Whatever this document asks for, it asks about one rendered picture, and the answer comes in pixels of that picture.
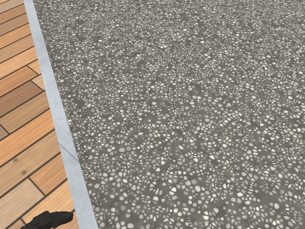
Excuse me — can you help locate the left robot hand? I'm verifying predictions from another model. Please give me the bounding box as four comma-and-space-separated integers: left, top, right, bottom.
20, 211, 73, 229

